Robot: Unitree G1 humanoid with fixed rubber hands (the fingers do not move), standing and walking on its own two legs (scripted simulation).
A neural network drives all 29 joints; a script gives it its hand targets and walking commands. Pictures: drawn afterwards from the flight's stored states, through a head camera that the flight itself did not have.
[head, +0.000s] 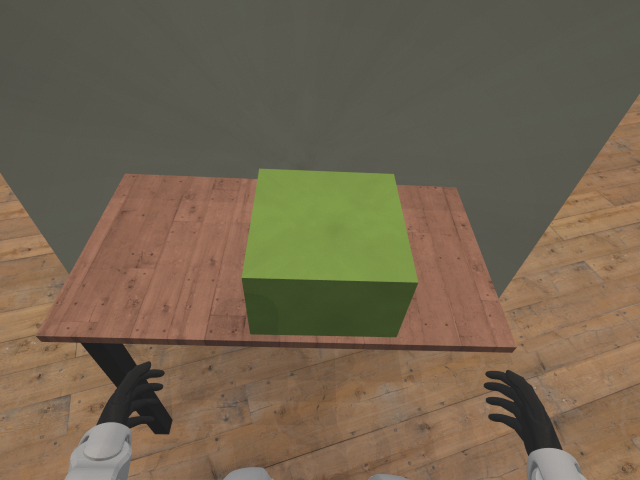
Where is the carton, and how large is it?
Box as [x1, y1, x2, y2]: [242, 169, 417, 336]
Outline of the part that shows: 259,169 242,272 242,283 250,333 396,336 417,284 417,279 393,174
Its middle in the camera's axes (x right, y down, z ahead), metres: +0.01 +0.01 +0.70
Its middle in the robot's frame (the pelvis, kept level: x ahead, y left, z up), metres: +0.50 +0.01 -0.05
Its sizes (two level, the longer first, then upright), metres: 0.256 0.254 0.159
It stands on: a table, 0.62 m high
